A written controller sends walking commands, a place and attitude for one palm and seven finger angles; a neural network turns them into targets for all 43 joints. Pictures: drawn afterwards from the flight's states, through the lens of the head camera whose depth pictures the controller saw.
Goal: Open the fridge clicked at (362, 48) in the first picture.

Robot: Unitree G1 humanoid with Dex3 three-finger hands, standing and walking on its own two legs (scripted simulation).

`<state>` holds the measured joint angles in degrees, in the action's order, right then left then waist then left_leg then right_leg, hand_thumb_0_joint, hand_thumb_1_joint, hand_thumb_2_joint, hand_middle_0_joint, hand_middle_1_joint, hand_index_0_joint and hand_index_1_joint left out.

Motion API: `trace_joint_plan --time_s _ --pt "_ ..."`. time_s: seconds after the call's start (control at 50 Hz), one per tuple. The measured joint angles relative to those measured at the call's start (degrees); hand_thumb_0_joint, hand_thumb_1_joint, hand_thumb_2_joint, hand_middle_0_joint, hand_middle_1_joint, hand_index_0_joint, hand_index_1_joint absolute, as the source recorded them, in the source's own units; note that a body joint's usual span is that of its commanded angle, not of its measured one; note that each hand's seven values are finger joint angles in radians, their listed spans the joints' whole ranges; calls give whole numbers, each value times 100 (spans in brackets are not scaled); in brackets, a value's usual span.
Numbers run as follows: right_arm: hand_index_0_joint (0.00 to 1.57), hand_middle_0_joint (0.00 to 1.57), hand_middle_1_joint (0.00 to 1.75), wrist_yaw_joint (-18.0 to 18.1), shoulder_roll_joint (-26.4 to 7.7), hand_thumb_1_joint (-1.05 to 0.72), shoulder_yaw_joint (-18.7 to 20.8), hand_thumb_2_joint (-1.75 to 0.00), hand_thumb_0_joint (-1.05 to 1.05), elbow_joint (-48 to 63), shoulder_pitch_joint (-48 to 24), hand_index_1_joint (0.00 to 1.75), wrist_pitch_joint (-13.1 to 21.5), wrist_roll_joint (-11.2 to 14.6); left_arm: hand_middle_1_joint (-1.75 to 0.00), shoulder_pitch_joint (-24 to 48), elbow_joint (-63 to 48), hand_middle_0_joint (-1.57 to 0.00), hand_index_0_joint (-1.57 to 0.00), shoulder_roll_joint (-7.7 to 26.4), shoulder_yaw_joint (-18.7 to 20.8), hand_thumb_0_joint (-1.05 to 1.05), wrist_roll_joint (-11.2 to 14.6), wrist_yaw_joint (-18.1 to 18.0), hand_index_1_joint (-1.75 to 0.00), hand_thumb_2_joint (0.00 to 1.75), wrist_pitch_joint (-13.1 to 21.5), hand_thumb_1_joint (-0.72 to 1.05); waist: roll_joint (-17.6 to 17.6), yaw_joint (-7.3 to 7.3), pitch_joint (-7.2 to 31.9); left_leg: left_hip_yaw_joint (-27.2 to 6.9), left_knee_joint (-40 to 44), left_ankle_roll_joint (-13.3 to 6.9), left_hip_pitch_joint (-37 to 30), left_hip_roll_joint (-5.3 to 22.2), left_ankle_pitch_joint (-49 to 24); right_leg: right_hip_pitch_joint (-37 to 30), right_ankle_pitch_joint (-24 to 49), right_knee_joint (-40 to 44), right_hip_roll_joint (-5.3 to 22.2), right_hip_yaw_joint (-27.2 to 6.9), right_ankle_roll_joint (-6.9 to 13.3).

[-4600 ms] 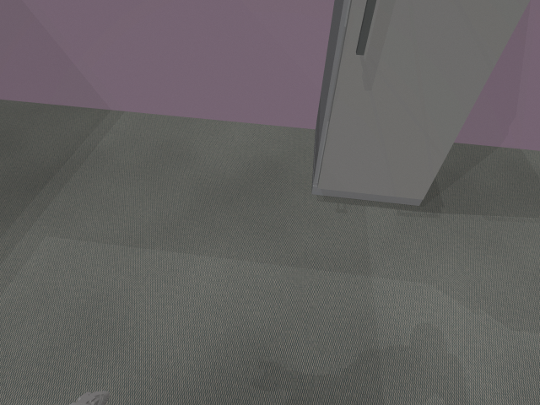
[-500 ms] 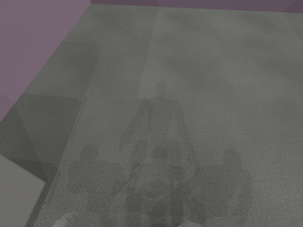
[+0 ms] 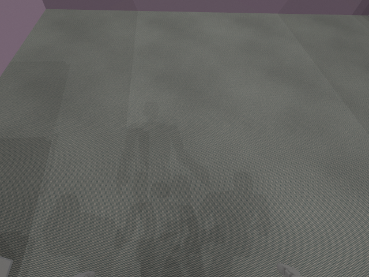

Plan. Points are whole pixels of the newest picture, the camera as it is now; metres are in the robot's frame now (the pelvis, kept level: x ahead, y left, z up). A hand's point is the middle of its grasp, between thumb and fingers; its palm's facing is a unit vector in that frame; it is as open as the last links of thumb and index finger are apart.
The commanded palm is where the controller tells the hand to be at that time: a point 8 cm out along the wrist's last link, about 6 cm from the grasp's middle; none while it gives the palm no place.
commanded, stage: walk to a spot facing it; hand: left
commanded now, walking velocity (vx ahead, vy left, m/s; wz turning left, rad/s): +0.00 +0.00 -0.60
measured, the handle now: out of the picture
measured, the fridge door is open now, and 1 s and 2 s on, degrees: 0 0 0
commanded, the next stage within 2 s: turn to face it in 1.32 s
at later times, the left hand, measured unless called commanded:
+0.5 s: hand (131, 270) +0.15 +0.14 -0.15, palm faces -0.31 -0.91 -0.28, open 7.4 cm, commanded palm none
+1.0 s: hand (130, 271) +0.15 +0.14 -0.17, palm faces -0.48 -0.86 -0.18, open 7.4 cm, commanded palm none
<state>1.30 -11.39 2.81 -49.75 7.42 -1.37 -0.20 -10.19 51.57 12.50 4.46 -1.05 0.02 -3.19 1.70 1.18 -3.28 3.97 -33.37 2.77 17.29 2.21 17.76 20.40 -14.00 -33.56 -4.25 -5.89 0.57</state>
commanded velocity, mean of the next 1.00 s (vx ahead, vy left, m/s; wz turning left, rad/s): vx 0.08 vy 0.00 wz -0.60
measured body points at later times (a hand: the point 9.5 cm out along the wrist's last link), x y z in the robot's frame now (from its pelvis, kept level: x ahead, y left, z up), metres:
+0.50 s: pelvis -0.02 -0.02 +0.00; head +0.01 -0.07 +0.44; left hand +0.17 +0.18 -0.13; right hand -0.08 -0.28 -0.17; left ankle +0.00 +0.11 -0.70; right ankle -0.05 -0.11 -0.73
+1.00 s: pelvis +0.02 -0.01 +0.00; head +0.05 +0.00 +0.45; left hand +0.18 +0.19 -0.16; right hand -0.03 -0.29 -0.11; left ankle +0.08 +0.07 -0.73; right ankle -0.05 -0.11 -0.72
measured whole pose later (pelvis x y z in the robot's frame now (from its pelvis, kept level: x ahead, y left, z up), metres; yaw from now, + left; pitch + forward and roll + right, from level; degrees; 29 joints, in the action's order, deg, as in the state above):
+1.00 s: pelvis +0.02 -0.01 +0.00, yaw -35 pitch +0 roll -1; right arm 0.4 -12.5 2.8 -50.6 10.1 0.4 -1.0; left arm -17.1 55.0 13.2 4.5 -0.9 1.0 -2.2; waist 2.8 2.6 -1.1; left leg 5.0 -31.6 0.2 15.4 1.9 16.4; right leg 16.8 -22.0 -36.5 -4.9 -7.6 0.9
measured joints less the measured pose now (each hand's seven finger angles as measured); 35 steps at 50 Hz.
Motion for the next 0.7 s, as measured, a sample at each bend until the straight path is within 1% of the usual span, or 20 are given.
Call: trace_joint_plan --time_s 0.02,0.04,0.06,0.1,0.12,0.14,0.18,0.24,0.32,0.4,0.42,0.44,0.46,0.48,0.5,0.52,0.56,0.62,0.7 --pt "20 20 30 0 41 -91 -20 -89 1 6 11 30 21 -16 -30 -4 23 -20 -20 62 37 0 18 4 -30 90 -40 90 115 21 -17 90 -1 -176 -17 -25 -49 130 -409 -343 9 -47 -54" --pt "20 20 30 -16 55 -91 -51 -89 1 30 36 30 18 -41 -30 -23 38 -20 -20 101 68 0 10 15 -30 90 -74 90 156 42 -33 168 -29 -298 -40 9 -42 305 -852 -885 2 20 -121" --pt "21 20 30 -18 68 -91 -75 -89 1 36 65 30 15 -63 -30 -54 55 -20 -20 134 97 0 -16 35 -30 90 -99 90 173 55 -42 246 3 -366 -94 59 -37 483 -1057 -1474 10 110 -198" --pt "21 20 30 0 93 -91 -96 -89 1 36 134 30 0 -91 -30 -124 88 -20 -20 189 156 0 -56 101 -30 90 -132 90 178 67 -48 388 190 -407 -240 147 -91 759 -1062 -2492 98 273 -319" --pt "21 20 30 7 99 -91 -99 -89 1 33 165 30 -4 -95 -30 -163 97 -20 -20 210 177 0 -64 134 -30 90 -140 90 170 71 -48 456 289 -409 -303 186 -132 849 -989 -2859 169 341 -364" --pt "21 20 30 12 102 -91 -98 -89 1 27 192 30 -3 -99 -30 -199 103 -20 -20 226 193 0 -65 158 -30 90 -148 90 155 73 -51 524 374 -408 -355 223 -170 900 -918 -3116 245 391 -406" --pt "21 20 30 10 101 -91 -82 -89 1 13 244 30 10 -101 -30 -261 117 -20 -20 238 208 0 -58 184 -30 90 -169 90 108 69 -64 659 486 -406 -433 297 -214 897 -829 -3315 394 462 -474" --pt "21 20 30 -3 99 -91 -49 -89 1 -24 326 30 44 -96 -30 -301 156 -19 -20 226 205 0 -49 195 -30 90 -201 90 37 37 -92 875 548 -391 -507 403 -218 735 -872 -3051 598 572 -540" --pt "21 21 30 -42 68 -91 4 -89 1 -122 437 30 52 -103 -30 -211 177 -19 -20 162 164 0 -40 195 -30 90 -230 91 -80 -53 -158 1167 451 -321 -534 570 -143 397 -1075 -2194 762 797 -546" --pt "21 21 30 -92 -43 -91 90 -89 1 -255 541 30 16 -114 -30 -22 120 -19 -20 67 93 0 -31 188 -30 90 -144 91 -248 -163 -222 1459 110 -176 -473 794 36 -33 -1070 -1091 720 1029 -428" --pt "21 21 30 -104 -84 -91 115 -89 1 -285 582 30 6 -108 -30 22 90 -19 -20 50 72 0 -31 185 -30 90 -102 91 -293 -187 -222 1522 -41 -123 -436 860 112 -195 -849 -692 685 1088 -378" --pt "21 21 30 -117 -128 -91 137 -89 1 -300 653 30 -4 -94 -30 52 44 -19 -20 50 46 0 -33 181 -30 90 -43 91 -323 -206 -198 1565 -266 -60 -361 928 222 -395 -511 -219 655 1135 -271" --pt "21 21 30 -123 -205 -91 163 -89 1 -336 683 30 -39 -76 -30 117 38 -19 -20 4 25 0 -50 152 -30 90 36 91 -449 -215 -213 1447 -638 0 -216 1028 390 -409 -478 -161 560 1156 -82" --pt "21 20 30 -108 -271 -91 182 -89 1 -378 689 30 -113 -66 -30 174 21 -19 -20 -41 -8 0 -43 120 -30 90 97 91 -540 -233 -227 1138 -1159 50 6 994 793 -357 -521 -263 497 1145 58" --pt "21 20 30 -81 -318 -91 191 -89 1 -410 692 30 -194 -58 -30 209 -8 -19 -20 -76 -39 0 -27 88 -30 90 139 91 -581 -255 -231 804 -1727 76 249 874 1089 -342 -554 -309 473 1123 147" --pt "21 20 30 -57 -342 -91 194 -89 1 -439 686 30 -260 -56 -30 219 -39 -19 -20 -103 -51 0 -14 51 -30 90 169 90 -585 -254 -218 555 -2211 88 458 753 1189 -358 -546 -274 457 1080 198" --pt "20 20 30 -42 -344 -91 188 -89 1 -478 632 30 -321 -64 -30 205 -81 -20 -20 -126 -52 0 2 -12 -30 90 188 90 -530 -227 -189 245 -2858 141 774 589 1009 -439 -415 -59 412 943 229" --pt "20 20 30 -61 -314 -91 168 -89 1 -425 518 30 -297 -77 -30 165 -69 -20 -20 -119 -82 0 14 -32 -30 90 183 90 -442 -230 -147 -10 -3056 237 1032 493 567 -561 -160 309 319 741 274" --pt "20 20 30 -92 -280 -91 141 -89 1 -343 421 30 -245 -111 -30 82 -10 -20 -20 -131 -118 0 16 10 -30 90 190 90 -385 -228 -47 -165 -2794 325 1099 462 263 -675 32 611 185 551 308"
